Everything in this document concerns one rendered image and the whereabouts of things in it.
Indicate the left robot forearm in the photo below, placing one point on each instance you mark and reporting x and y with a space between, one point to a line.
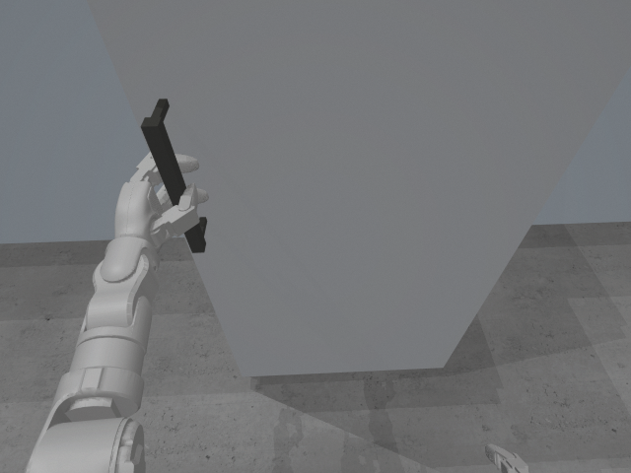
104 380

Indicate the right robot hand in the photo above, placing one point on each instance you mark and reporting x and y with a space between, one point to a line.
504 460

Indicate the handle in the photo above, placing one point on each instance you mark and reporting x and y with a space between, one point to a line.
162 151

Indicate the left robot hand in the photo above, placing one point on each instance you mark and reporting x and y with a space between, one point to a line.
140 212

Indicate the robot left upper arm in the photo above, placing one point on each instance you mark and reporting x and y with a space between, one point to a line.
113 445

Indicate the fridge door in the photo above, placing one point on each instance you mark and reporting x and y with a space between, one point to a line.
372 165

